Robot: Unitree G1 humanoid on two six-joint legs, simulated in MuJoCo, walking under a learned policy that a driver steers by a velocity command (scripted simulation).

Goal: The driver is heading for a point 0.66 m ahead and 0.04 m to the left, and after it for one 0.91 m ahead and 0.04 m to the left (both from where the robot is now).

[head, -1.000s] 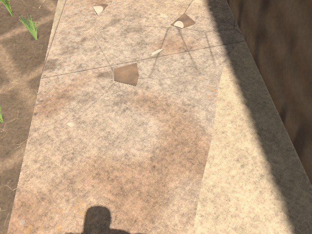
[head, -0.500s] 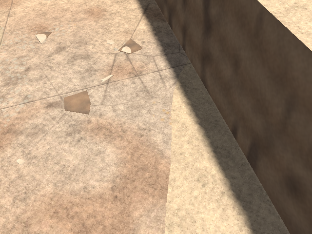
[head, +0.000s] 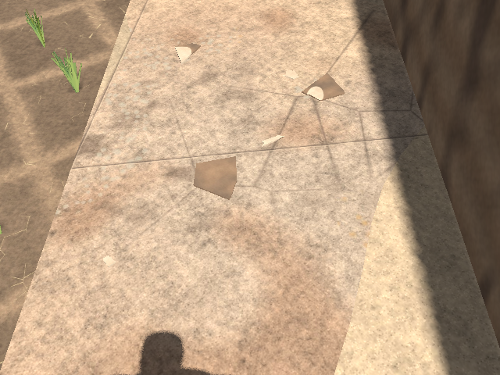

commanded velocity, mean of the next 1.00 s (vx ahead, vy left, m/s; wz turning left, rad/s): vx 0.49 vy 0.00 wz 0.08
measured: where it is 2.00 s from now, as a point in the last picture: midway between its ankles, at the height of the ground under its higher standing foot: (230, 244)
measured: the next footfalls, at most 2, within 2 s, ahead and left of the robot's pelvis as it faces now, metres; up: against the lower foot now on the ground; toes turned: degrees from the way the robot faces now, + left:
left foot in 0.32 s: +0.33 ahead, +0.17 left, +0.00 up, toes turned +15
right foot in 0.86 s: +0.69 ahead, +0.03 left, +0.00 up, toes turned +4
